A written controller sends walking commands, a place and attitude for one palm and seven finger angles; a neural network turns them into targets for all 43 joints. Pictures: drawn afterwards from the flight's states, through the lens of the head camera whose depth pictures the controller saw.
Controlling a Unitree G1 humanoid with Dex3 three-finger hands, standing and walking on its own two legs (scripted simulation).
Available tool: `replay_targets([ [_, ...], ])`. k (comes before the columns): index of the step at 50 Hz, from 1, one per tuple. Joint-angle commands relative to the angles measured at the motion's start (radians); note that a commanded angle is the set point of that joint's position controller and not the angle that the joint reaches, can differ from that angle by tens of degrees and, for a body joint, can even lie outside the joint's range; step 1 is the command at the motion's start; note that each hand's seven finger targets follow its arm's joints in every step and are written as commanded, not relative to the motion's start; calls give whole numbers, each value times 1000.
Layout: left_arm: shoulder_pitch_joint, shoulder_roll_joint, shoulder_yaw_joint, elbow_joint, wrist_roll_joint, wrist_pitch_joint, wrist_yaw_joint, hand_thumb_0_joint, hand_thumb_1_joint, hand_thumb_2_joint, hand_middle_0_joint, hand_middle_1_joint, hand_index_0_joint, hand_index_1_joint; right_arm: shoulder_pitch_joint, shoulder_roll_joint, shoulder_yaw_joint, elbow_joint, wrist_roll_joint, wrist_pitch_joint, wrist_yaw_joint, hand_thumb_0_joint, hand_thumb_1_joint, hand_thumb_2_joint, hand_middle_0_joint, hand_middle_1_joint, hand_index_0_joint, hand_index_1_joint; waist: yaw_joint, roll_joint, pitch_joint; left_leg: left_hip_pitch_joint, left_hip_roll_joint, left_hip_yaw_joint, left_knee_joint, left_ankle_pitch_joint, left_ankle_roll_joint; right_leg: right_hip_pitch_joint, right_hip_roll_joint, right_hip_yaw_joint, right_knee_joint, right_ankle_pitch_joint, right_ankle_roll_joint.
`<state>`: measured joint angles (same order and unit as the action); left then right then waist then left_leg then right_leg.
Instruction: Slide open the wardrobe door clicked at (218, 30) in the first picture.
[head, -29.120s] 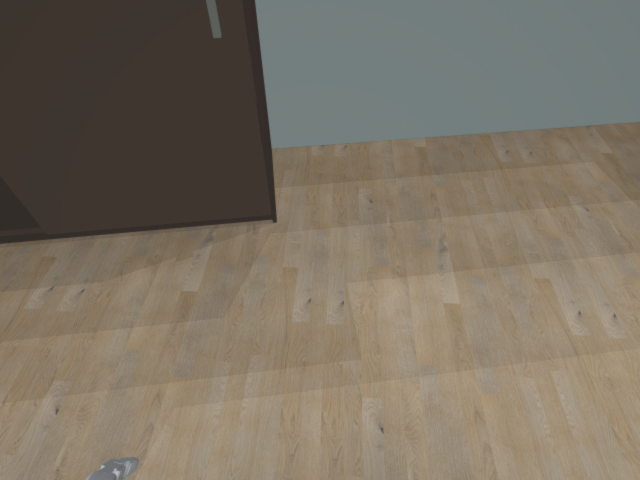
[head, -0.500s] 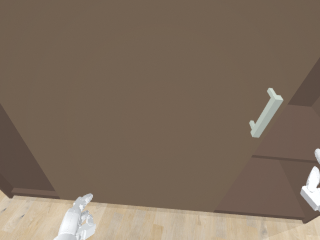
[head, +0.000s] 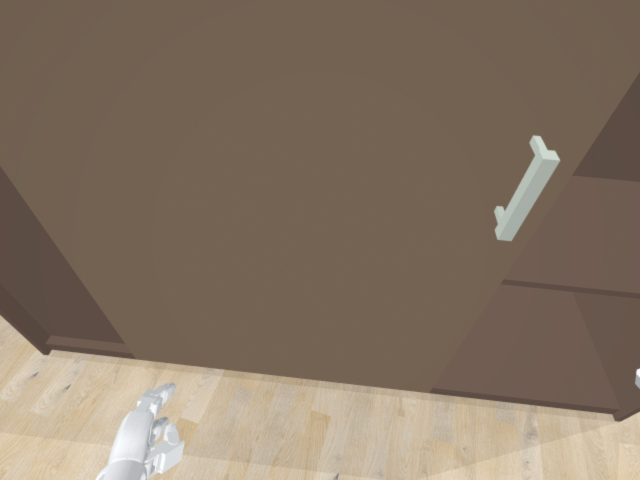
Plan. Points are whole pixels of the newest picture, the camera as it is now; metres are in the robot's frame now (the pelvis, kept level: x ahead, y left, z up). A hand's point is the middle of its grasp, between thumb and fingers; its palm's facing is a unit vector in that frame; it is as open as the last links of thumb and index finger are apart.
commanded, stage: step back with the hand held close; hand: right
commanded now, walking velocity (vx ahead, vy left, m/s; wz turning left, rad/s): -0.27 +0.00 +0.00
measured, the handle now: (520, 190) +0.49 -0.27 +0.12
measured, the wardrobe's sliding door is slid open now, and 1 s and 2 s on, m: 0.59 0.59 0.59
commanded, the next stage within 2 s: stop stepping back and stand still in 0.76 s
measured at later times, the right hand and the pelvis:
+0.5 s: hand out of the picture +0.12 -0.33 +0.16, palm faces +0.51 +0.76 -0.40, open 7.4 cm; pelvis -0.07 -0.05 -0.01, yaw -4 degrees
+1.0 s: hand out of the picture +0.02 -0.36 +0.18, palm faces +0.45 +0.83 -0.32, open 7.4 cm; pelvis -0.17 -0.09 +0.00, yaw -1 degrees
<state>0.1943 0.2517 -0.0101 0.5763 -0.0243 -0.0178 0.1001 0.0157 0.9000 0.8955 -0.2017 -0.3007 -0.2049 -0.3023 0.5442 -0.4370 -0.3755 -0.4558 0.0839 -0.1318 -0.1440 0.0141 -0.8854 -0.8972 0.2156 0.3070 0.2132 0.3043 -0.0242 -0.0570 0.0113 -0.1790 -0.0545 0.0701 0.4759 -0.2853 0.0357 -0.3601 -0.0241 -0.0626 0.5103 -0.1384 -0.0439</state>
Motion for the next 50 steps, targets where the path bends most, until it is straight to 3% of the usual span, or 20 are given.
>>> replay_targets([
  [1,-125,112,32,-161,5,-77,17,0,900,900,-200,-300,-200,-300,-72,-168,-129,-188,-8,-78,-36,0,-900,-900,200,300,200,300,-5,-33,-67,-104,80,-112,-110,-80,-29,78,-104,186,-176,-197,-5],
  [6,-126,122,40,-163,15,-100,15,0,900,900,-200,-300,-200,-300,-94,-148,-140,-211,-35,-99,-36,0,-900,-900,200,300,200,300,-16,-129,-92,98,4,-63,51,-67,-26,-132,-148,269,-352,-495,-26],
  [9,-120,116,48,-164,20,-113,8,0,900,900,-200,-300,-200,-300,-45,-178,-181,-231,-32,-106,-34,0,-900,-900,200,300,200,300,-19,-99,-147,118,0,-73,38,-28,-17,-106,-132,253,-326,-442,-19],
  [15,-106,107,46,-142,26,-122,1,0,900,900,-200,-300,-200,-300,-77,-144,-149,-245,-27,-113,-35,0,-900,-900,200,300,200,300,0,17,-89,-65,64,-176,-76,-132,19,-43,-87,201,-207,-396,11],
  [18,-115,104,45,-129,27,-127,3,0,900,900,-200,-300,-200,-300,-134,-141,-129,-240,-32,-115,-42,0,-900,-900,200,300,200,300,0,-3,-94,-123,72,-186,-82,-119,21,19,-87,197,-188,-350,16],
  [24,-142,116,60,-150,29,-134,3,0,900,900,-200,-300,-200,-300,-150,-174,-171,-276,-44,-135,-32,0,-900,-900,200,300,200,300,-21,-133,-146,119,-37,-94,154,-71,-7,-185,-174,296,-381,-533,-6],
  [26,-137,102,64,-154,31,-130,-9,0,900,900,-200,-300,-200,-300,-96,-170,-169,-300,-28,-136,-26,0,-900,-900,200,300,200,300,-18,-90,-178,89,-22,-102,126,-101,12,-113,-163,242,-332,-436,25],
  [28,-138,99,67,-158,28,-123,-19,0,900,900,-200,-300,-200,-300,-61,-177,-178,-307,-22,-139,-23,0,-900,-900,200,300,200,300,-8,-45,-151,-7,30,-184,4,-155,45,-82,-113,164,-204,-437,38],
  [31,-91,68,63,-124,34,-113,-28,0,900,900,-200,-300,-200,-300,-91,-188,-169,-322,-26,-149,-34,0,-900,-900,200,300,200,300,13,222,-121,-450,336,-504,-256,-162,173,212,18,90,326,-244,86],
  [32,-80,63,60,-116,35,-105,-32,0,900,900,-200,-300,-200,-300,-112,-181,-155,-307,-34,-145,-38,0,-900,-900,200,300,200,300,21,258,-107,-475,379,-491,-248,-55,171,200,15,113,422,-264,78],
  [34,-79,69,44,-102,32,-87,-28,0,900,900,-200,-300,-200,-300,-197,-148,-107,-300,-38,-120,-36,0,-900,-900,200,300,200,300,42,175,-27,-448,268,-338,-127,-79,69,130,-17,153,188,-289,56],
  [35,-95,95,45,-102,25,-90,-12,0,900,900,-200,-300,-200,-300,-204,-155,-119,-276,-43,-112,-34,0,-900,-900,200,300,200,300,36,17,22,-401,120,-226,31,-95,5,32,-71,228,-73,-238,26],
  [36,-125,129,53,-117,25,-100,3,0,900,900,-200,-300,-200,-300,-215,-146,-126,-280,-51,-113,-30,0,-900,-900,200,300,200,300,20,-265,-4,-231,-22,-103,323,-107,-55,-148,-235,386,-283,-316,-38],
  [37,-137,94,59,-118,34,-120,5,0,900,900,-200,-300,-200,-300,-227,-172,-159,-269,-55,-120,-27,0,-900,-900,200,300,200,300,6,-314,-111,-14,-73,-123,638,-193,-62,-306,-336,442,-417,-584,-84],
  [40,-114,100,80,-113,39,-148,-21,0,900,900,-200,-300,-200,-300,-141,-179,-168,-297,-21,-126,-6,0,-900,-900,200,300,200,300,-8,-68,-154,-91,-92,-116,779,-233,-48,-168,-296,333,-393,-479,-40],
  [44,-128,70,61,-101,36,-165,-46,0,900,900,-200,-300,-200,-300,-187,-148,-103,-432,-7,-106,-20,0,-900,-900,200,300,200,300,-14,-222,-213,-10,-80,-10,455,-271,-12,30,-210,179,-456,-432,64],
  [47,-84,66,58,-96,42,-167,-60,0,900,900,-200,-300,-200,-300,-130,-146,-104,-368,1,-81,-23,0,-900,-900,200,300,200,300,-17,-258,-211,97,-127,89,21,-327,42,96,-108,61,-445,-359,225],
  [48,-75,60,58,-89,40,-154,-64,0,900,900,-200,-300,-200,-300,-108,-172,-125,-340,1,-76,-23,0,-900,-900,200,300,200,300,-17,-148,-188,49,-39,29,-183,-286,95,124,-36,-33,-233,-293,254],
  [49,-55,52,61,-76,29,-137,-68,0,900,900,-200,-300,-200,-300,-60,-221,-178,-321,-10,-79,-30,0,-900,-900,200,300,200,300,-19,122,-166,-161,217,-284,-315,-226,179,187,23,-52,229,-202,186],
  [50,-87,44,51,-75,28,-131,-63,0,900,900,-200,-300,-200,-300,-112,-216,-162,-379,1,-91,-31,0,-900,-900,200,300,200,300,-28,286,-77,-310,431,-469,-365,-130,275,63,24,80,600,-285,139],
])
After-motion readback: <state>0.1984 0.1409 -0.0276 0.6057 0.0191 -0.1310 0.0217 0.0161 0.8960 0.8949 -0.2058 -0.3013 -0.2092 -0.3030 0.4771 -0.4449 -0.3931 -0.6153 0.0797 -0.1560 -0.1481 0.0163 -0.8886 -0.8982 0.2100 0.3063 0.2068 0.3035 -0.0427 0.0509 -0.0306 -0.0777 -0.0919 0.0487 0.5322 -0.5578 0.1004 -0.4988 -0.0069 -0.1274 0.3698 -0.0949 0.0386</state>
